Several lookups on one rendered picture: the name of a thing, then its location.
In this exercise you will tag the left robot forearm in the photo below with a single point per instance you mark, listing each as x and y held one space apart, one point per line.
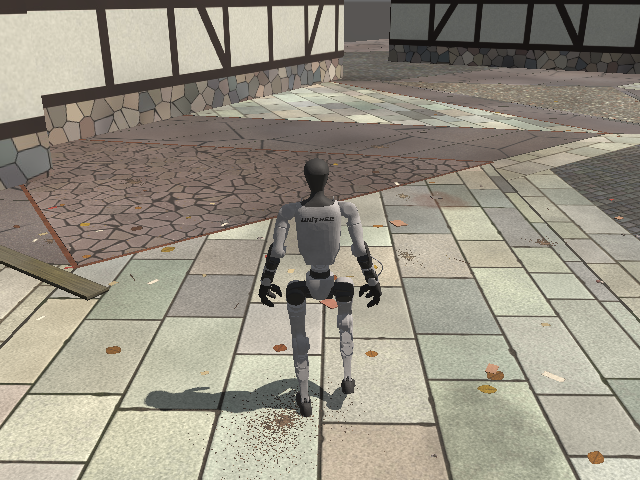
269 268

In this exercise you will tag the left robot upper arm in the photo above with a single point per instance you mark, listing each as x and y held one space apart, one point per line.
286 212

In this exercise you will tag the robot left hand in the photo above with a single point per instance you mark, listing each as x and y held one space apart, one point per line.
265 290

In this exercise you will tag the robot right hand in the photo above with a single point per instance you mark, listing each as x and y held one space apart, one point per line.
374 291

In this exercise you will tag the right robot upper arm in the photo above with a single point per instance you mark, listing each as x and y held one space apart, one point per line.
350 211

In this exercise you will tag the robot right shin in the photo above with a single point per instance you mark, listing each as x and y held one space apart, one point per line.
346 348

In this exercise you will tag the humanoid robot head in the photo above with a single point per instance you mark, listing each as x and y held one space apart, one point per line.
316 172

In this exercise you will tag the right robot forearm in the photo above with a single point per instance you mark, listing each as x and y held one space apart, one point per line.
367 267

